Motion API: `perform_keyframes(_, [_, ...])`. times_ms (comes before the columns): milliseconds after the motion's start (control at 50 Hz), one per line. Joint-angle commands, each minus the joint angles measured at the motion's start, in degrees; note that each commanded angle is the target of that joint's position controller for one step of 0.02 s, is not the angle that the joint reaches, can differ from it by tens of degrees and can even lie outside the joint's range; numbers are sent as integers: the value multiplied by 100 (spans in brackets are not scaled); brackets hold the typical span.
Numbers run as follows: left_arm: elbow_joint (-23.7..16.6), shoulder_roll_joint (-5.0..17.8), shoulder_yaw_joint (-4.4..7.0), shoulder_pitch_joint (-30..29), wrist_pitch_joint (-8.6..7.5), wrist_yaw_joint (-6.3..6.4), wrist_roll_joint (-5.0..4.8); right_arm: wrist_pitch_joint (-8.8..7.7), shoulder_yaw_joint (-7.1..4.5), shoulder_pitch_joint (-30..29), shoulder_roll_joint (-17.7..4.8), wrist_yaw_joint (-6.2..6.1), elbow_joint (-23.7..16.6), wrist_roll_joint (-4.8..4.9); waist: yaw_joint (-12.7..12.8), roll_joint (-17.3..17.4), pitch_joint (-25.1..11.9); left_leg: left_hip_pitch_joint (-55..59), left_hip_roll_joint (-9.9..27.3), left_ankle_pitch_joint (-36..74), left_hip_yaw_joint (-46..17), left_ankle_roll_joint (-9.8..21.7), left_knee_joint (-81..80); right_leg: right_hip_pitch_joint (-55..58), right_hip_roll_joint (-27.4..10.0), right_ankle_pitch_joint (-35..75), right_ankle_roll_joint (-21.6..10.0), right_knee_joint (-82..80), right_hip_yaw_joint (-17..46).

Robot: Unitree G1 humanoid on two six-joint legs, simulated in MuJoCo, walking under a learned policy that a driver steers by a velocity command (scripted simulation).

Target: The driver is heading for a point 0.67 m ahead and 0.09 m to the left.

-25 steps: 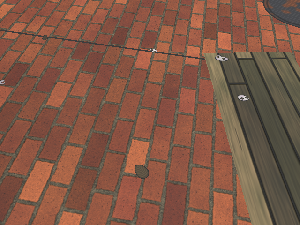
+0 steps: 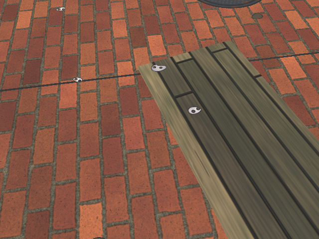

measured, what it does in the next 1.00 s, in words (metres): walks ahead, turning left: left foot, then right foot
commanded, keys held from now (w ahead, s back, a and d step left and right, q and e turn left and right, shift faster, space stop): w+e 0.08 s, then w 0.02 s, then w+q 0.66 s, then no key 0.24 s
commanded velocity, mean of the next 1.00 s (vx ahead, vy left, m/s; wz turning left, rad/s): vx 0.45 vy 0.00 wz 0.16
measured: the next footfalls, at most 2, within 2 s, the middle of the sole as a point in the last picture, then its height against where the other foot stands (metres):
left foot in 0.40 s outside the picture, level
right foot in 0.90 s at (170, 174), level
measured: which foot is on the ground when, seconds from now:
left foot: up 0.00-0.38, down 0.40-0.92, up 0.94-1.00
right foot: down 0.00-0.40, up 0.42-0.88, down 0.90-1.00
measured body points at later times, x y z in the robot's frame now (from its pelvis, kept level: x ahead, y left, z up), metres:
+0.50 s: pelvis +0.29 +0.07 +0.00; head +0.32 +0.07 +0.45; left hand +0.37 +0.35 -0.12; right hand +0.45 -0.20 -0.09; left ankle +0.37 +0.14 -0.73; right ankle +0.14 -0.06 -0.64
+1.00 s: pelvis +0.56 +0.06 +0.00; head +0.59 +0.06 +0.45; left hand +0.71 +0.34 -0.07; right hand +0.68 -0.21 -0.12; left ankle +0.41 +0.15 -0.65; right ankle +0.68 -0.02 -0.73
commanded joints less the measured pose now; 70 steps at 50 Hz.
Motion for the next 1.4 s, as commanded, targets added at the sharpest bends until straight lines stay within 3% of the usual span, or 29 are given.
perform_keyframes(20, [-428,632,167,161,-116,76,85,-133,-194,-120,-767,-15,-542,-118,-24,-204,-691,-1591,399,610,-395,-49,-321,1661,-1472,938,-1115,-1791,2315])
perform_keyframes(80, [-353,779,207,240,-153,168,55,16,-144,-169,-541,-36,-561,-193,-83,-202,-591,-1397,313,1028,-216,-339,-1016,1040,-1275,1642,-1147,-1922,1814])
perform_keyframes(160, [-115,722,158,511,-150,256,49,15,6,-833,-249,31,-619,-135,258,-439,-443,-1160,206,2692,-55,-423,-2810,947,-986,1346,-757,-1965,1070])
perform_keyframes(220, [97,831,158,810,-186,229,49,-26,33,-1302,-289,115,-718,-23,527,-494,-277,-1069,139,3306,-12,-273,-3427,1194,-1239,756,-691,-2042,1119])
perform_keyframes(300, [371,898,187,1016,-156,223,55,-57,6,-1602,-441,237,-910,16,594,-442,-22,-1758,115,2583,-80,126,-3781,2311,-1759,1156,-623,-1802,1198])
perform_keyframes(360, [428,987,223,833,-88,275,57,-47,-49,-1158,-560,308,-863,20,295,-514,-240,-1224,-133,1840,91,434,-3879,2702,-1807,2778,-400,-1257,896])
perform_keyframes(400, [342,906,171,678,-20,331,103,-18,-261,143,-909,260,-515,-26,-364,-292,-1144,777,-453,2124,255,742,-3982,2256,-1339,4186,-95,477,335])
perform_keyframes(420, [184,673,62,952,-49,374,253,10,-378,901,-1365,230,-457,-27,-478,544,-1851,2465,590,2355,-1339,1246,-3894,900,-918,2404,199,2317,43])
perform_keyframes(440, [119,197,-80,1473,-179,293,223,13,-398,1103,-1502,278,-374,19,-169,1827,-2248,3988,1532,897,-4162,2111,-4785,-1278,103,-1956,575,3914,274])
perform_keyframes(460, [105,665,-27,985,-310,224,61,23,-274,1104,-977,269,-412,97,-470,1098,-2012,4012,1484,-135,-4361,1893,-5200,-1933,-210,-2014,491,4324,904])
perform_keyframes(480, [-76,825,16,369,-403,175,-70,47,-235,744,-840,228,-503,47,-502,697,-1243,3322,1333,94,-3628,1695,-5297,-2207,-442,-1480,433,4210,821])
perform_keyframes(520, [-183,747,21,-33,-491,202,134,86,-197,312,-758,185,-638,-40,-240,-8,-638,2121,954,1362,-2758,1575,-5423,-1884,-775,-879,461,3455,709])
perform_keyframes(600, [-188,548,13,168,-354,232,215,104,-180,212,-725,78,-702,-30,67,343,-572,1310,594,2652,-2039,1632,-5657,-1393,-865,-582,771,2565,549])
perform_keyframes(720, [-442,259,-93,-1009,-374,221,171,223,-249,667,-906,-108,-479,47,-319,420,-374,744,121,2582,-1531,1231,-5571,-894,-500,1331,1018,394,436])
perform_keyframes(820, [-520,401,-33,-1435,-497,94,161,388,-237,1041,-797,-195,-277,39,-437,548,-389,1447,273,3129,-1908,986,-4816,-560,-249,1512,793,-506,484])
perform_keyframes(880, [-305,543,58,-696,-577,104,255,448,-209,733,-692,-233,-366,-5,32,654,-791,1739,103,4446,-1881,650,-3743,446,-253,1869,398,-1054,320])
perform_keyframes(900, [-234,774,103,-105,-607,133,347,422,-141,641,-518,-213,-508,-74,287,426,-1469,1241,-139,3959,-1730,442,-2792,1807,-909,3239,62,-744,770])
perform_keyframes(920, [-179,1079,149,379,-544,165,439,377,-34,1399,-208,-186,-461,-116,145,-862,-2282,-217,-825,800,-1322,32,-964,3762,-2339,5541,-900,-197,2238])
perform_keyframes(940, [21,848,141,735,-422,115,220,358,-8,1986,-419,-133,-346,-50,145,-1585,-2977,-1073,-993,-1788,-1110,-164,161,4416,-3106,5038,-1547,-251,3523])
perform_keyframes(960, [-66,625,87,512,-337,106,93,419,-132,1682,-848,-132,-276,20,242,-799,-2431,-1327,-678,-1481,-1225,-260,589,3711,-2842,3623,-1327,-541,3340])
perform_keyframes(980, [-124,434,7,94,-269,119,114,508,-166,1041,-918,-163,-395,32,251,-395,-1716,-1449,-510,-1090,-978,-339,566,2939,-2480,2863,-1022,-751,2732])
perform_keyframes(1000, [-114,224,-105,-279,-229,101,155,605,-161,707,-827,-193,-459,-17,142,-208,-1167,-1353,-340,-886,-846,-390,162,2085,-2164,2558,-863,-1001,2245])
perform_keyframes(1040, [-24,219,-137,-727,-177,70,244,751,-104,732,-477,-222,-478,-73,-198,-575,-732,-472,-92,-525,-558,-443,-1009,797,-1645,2211,-626,-1394,1550])
perform_keyframes(1120, [195,436,-54,-695,-115,109,218,704,2,761,-190,-217,-388,-126,-161,-806,-1172,643,-121,444,-207,-454,-2683,676,-1514,2896,-740,-1373,1044])
perform_keyframes(1200, [363,324,-148,-703,-19,113,131,763,-31,423,-293,-179,-413,-219,-209,-576,-954,1556,-165,1620,-154,-157,-4095,175,-1277,-101,-309,-1398,1022])
perform_keyframes(1240, [507,175,-225,-328,-31,70,252,767,-73,91,-692,-233,-657,-281,35,45,-602,1591,484,1875,-841,178,-4466,-202,-803,-1555,279,-1155,777])
perform_keyframes(1260, [534,138,-216,-171,-2,92,224,760,-121,-27,-797,-222,-520,-225,231,700,-468,762,359,537,-787,342,-4521,277,-505,-1292,448,-1042,373])
perform_keyframes(1300, [593,260,-190,-356,38,155,203,673,-15,-130,-351,-185,-526,-257,86,551,-230,337,132,164,-663,196,-4651,579,-510,-792,508,-804,340])
perform_keyframes(1400, [831,227,-190,-192,33,206,173,516,-9,2,-354,-196,-438,-170,53,251,-536,802,42,1765,-528,73,-4236,789,-578,288,446,-603,358])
